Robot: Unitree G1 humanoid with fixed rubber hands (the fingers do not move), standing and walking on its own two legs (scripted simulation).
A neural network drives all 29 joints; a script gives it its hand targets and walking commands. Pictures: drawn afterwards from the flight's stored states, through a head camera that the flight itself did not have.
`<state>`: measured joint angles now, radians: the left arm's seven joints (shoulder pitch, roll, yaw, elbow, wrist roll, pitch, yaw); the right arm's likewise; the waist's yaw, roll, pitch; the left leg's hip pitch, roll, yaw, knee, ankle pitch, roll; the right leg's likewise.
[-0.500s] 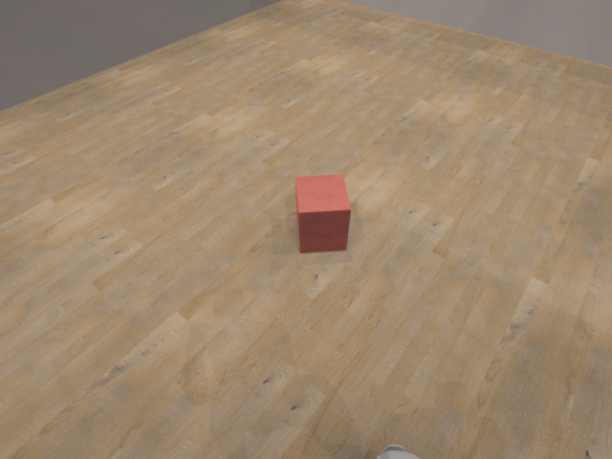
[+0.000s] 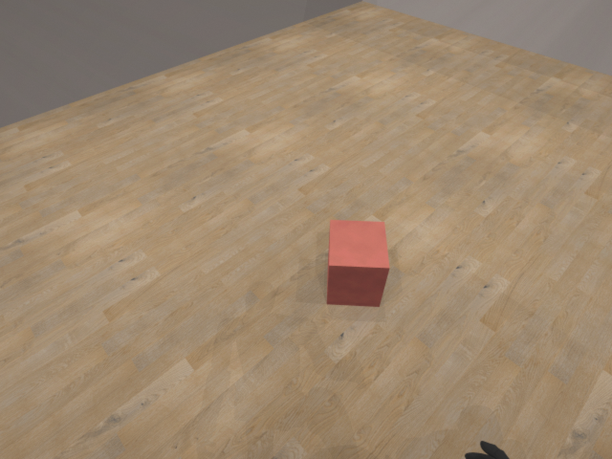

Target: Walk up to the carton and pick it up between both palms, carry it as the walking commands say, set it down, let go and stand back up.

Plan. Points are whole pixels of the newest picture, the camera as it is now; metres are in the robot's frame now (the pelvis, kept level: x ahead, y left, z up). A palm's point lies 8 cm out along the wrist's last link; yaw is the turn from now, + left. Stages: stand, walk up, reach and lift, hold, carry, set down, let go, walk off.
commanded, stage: walk up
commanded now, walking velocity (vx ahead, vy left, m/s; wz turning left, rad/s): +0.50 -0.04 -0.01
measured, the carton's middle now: (355, 263) +0.91 -0.06 -0.65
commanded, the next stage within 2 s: none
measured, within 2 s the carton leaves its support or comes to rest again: neither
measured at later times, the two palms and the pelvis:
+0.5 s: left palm (241, 310) +0.39 +0.19 -0.12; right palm out of the picture +0.15 -0.27 -0.16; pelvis +0.24 -0.05 -0.02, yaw +0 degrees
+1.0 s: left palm (222, 326) +0.37 +0.22 -0.16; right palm (467, 282) +0.49 -0.23 -0.12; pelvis +0.41 -0.01 +0.00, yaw -1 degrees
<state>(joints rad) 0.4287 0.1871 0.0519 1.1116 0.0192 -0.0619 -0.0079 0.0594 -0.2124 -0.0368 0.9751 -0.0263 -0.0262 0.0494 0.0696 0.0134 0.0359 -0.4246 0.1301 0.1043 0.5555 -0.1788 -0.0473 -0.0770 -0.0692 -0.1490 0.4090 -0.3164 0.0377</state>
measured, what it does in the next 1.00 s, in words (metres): walks ahead: left foot, then right foot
